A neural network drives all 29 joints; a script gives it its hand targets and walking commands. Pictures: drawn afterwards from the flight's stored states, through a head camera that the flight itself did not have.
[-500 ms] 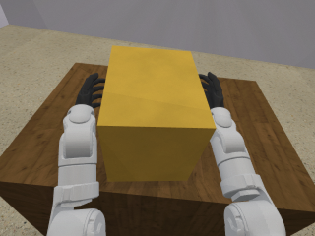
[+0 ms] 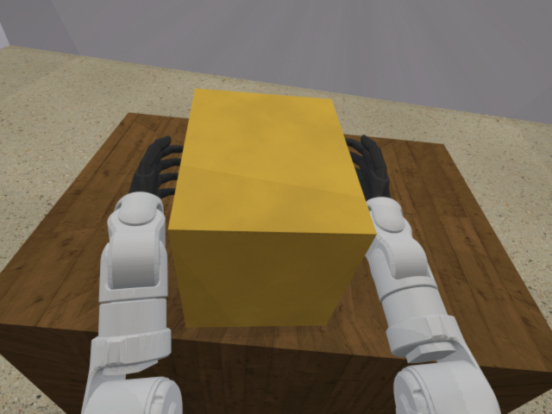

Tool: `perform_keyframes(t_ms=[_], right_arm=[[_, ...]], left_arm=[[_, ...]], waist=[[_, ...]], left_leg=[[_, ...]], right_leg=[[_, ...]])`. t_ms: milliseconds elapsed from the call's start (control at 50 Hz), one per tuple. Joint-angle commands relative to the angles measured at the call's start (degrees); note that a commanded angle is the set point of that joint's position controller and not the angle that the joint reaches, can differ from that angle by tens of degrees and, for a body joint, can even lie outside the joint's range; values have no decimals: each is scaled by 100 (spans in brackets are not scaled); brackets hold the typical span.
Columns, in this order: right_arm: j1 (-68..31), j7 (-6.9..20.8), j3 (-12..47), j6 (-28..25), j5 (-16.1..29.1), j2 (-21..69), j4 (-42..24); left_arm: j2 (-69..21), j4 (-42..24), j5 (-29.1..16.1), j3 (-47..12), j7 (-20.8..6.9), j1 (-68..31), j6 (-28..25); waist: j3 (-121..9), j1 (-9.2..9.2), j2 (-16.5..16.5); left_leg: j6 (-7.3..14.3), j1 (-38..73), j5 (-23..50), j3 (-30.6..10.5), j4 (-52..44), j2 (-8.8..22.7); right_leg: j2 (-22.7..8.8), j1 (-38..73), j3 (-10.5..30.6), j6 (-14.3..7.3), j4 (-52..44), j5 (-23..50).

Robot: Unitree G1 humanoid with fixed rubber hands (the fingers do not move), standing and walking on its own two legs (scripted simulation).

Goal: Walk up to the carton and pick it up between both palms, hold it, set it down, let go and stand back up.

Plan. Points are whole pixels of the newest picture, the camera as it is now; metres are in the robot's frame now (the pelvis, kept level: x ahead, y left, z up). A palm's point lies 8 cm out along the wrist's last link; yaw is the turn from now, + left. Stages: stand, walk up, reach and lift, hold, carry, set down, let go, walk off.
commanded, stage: hold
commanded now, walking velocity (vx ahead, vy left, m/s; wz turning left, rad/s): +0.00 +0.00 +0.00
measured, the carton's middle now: (261, 209) +0.38 +0.00 +0.12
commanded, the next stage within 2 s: none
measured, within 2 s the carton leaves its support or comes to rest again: neither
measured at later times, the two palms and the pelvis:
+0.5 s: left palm (149, 195) +0.35 +0.15 +0.17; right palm (373, 189) +0.36 -0.15 +0.18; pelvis +0.00 +0.00 +0.00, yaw +0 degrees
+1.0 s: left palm (147, 190) +0.36 +0.16 +0.18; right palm (371, 185) +0.37 -0.15 +0.19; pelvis +0.00 +0.00 +0.00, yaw +0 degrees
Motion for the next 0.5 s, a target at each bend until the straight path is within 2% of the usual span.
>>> perform_keyframes(t_ms=[0,40,100,220,240,360,460,480], right_arm=[[-3715,620,1976,-336,240,2741,-1476],[-3697,621,1895,-312,163,2690,-1380],[-3607,647,1767,-301,68,2707,-1084],[-3417,646,1682,-281,110,2635,-851],[-3395,626,1734,-269,155,2645,-855],[-3371,552,1990,-321,369,2759,-1367],[-3294,520,2164,-268,449,2701,-1555],[-3279,513,2117,-236,410,2664,-1483]], left_arm=[[-2504,-535,-932,-2401,-595,-3591,-529],[-2440,-334,-877,-2315,-598,-3548,-517],[-2489,-253,-862,-2236,-606,-3640,-546],[-2472,-243,-798,-2188,-648,-3538,-503],[-2421,-205,-750,-2145,-658,-3472,-483],[-2536,-742,-903,-2485,-653,-3436,-539],[-2460,-900,-946,-2541,-604,-3314,-524],[-2387,-780,-897,-2471,-609,-3306,-501]], waist=[[-2102,35,290],[-2003,29,210],[-1995,13,258],[-1932,-69,457],[-1825,-18,419],[-2154,-126,554],[-2170,-79,546],[-2002,-66,502]], left_leg=[[12,599,1027,188,-76,-265],[46,558,853,192,-111,-270],[69,547,588,214,-205,-248],[-16,654,988,222,-109,-246],[-5,627,1043,240,-103,-255],[-107,789,1692,181,110,-282],[-115,832,1703,159,131,-277],[-85,770,1513,170,79,-285]], right_leg=[[305,20,-194,162,-155,737],[293,-29,-183,185,-194,620],[274,-91,-185,162,-232,344],[276,-14,-192,134,-205,644],[278,46,-161,152,-212,719],[300,231,-174,193,-93,1449],[310,200,-162,188,-79,1475],[289,172,-147,195,-115,1319]])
